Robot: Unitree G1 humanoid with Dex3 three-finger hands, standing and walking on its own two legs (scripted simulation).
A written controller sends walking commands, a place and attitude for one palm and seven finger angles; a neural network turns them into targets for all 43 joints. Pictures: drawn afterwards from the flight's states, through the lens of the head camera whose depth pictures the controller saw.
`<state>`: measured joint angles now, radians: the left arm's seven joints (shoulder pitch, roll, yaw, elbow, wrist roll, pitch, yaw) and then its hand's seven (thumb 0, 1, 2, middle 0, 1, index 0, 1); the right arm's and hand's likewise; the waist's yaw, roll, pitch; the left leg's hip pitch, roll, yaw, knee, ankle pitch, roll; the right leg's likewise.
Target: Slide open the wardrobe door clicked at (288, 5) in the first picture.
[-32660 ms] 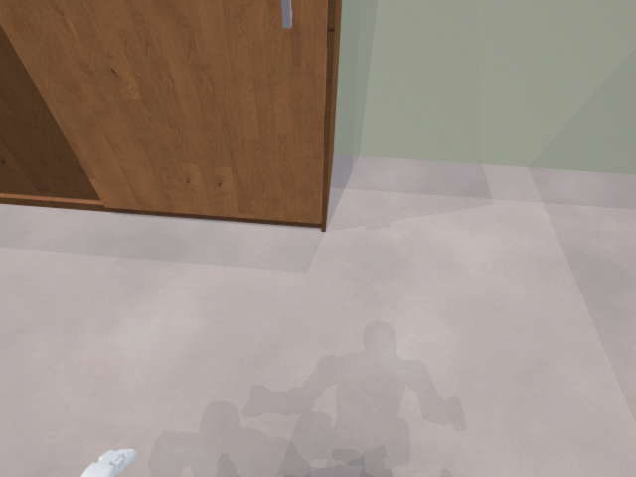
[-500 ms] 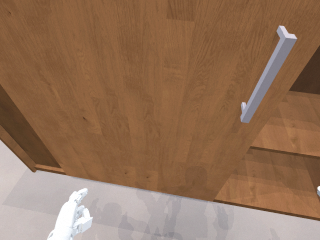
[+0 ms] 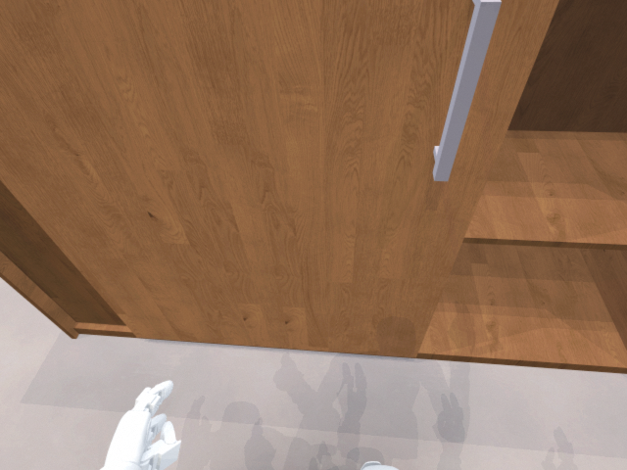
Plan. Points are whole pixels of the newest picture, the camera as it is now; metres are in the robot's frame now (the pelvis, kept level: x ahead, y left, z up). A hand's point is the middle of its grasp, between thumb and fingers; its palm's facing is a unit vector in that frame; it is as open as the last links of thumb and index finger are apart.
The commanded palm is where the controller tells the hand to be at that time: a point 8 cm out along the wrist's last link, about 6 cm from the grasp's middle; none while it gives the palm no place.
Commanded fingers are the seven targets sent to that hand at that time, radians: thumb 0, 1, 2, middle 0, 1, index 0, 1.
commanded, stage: step back with the hand held close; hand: right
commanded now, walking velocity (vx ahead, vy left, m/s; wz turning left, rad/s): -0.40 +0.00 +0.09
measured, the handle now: (457, 95) +0.54 -0.18 +0.21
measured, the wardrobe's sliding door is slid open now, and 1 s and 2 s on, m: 0.66 0.66 0.66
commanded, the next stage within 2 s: stop stepping back and stand still in 0.30 s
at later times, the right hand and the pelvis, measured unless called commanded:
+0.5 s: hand out of the picture +0.18 -0.24 +0.17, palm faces +0.21 +0.87 -0.45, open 7.4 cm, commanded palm +0.09 -0.30 +0.19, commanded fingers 0.00 -0.90 -0.90 0.20 0.30 0.20 0.30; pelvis -0.07 -0.01 +0.01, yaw +4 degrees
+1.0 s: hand out of the picture +0.13 -0.27 +0.17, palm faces +0.28 +0.84 -0.46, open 7.4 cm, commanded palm +0.09 -0.31 +0.19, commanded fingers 0.00 -0.90 -0.90 0.20 0.30 0.20 0.30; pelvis -0.09 -0.03 +0.01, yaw +7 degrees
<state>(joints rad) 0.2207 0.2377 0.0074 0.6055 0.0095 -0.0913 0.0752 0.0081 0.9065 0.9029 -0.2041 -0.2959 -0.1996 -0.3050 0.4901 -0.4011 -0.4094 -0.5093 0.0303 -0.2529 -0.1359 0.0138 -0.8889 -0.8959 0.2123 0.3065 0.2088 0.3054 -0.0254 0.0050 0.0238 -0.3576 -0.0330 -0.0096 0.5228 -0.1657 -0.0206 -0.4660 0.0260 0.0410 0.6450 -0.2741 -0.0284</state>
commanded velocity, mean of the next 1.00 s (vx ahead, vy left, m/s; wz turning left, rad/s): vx -0.07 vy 0.01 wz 0.02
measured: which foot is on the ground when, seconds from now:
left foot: down 0.00-0.04, up 0.06-0.26, down 0.28-1.00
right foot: down 0.00-0.52, up 0.54-0.64, down 0.66-1.00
